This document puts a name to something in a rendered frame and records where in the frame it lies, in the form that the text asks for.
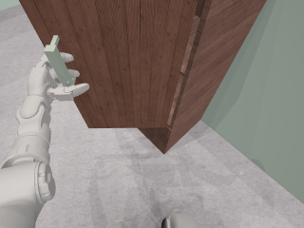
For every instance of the left robot forearm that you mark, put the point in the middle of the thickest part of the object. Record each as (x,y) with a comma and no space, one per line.
(32,140)

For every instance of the robot left hand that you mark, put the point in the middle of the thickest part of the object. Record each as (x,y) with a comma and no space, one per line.
(40,82)

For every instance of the robot left shin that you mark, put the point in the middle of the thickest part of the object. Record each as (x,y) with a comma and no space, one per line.
(119,221)

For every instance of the handle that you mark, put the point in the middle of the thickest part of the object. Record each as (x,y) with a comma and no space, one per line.
(57,62)

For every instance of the robot left upper arm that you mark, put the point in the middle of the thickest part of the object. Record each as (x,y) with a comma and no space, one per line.
(24,189)

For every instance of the robot right thigh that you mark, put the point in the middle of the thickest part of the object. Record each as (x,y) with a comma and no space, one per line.
(179,220)

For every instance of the cupboard door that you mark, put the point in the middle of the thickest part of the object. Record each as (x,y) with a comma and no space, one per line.
(130,52)

